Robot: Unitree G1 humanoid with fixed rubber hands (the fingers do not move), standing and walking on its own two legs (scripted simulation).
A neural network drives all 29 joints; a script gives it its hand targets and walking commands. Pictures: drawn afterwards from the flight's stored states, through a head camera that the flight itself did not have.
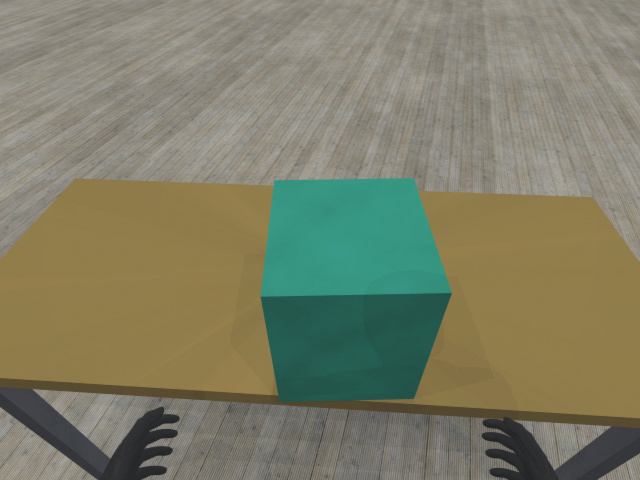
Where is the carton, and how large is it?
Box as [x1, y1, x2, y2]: [261, 178, 451, 401]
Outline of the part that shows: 413,178 274,180 261,289 261,301 279,401 413,398 451,293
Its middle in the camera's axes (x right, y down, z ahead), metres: +0.03 +0.07 +0.57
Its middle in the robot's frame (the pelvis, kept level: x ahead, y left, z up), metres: +0.40 -0.02 +0.03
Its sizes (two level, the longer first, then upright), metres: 0.210 0.200 0.250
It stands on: a table, 0.68 m high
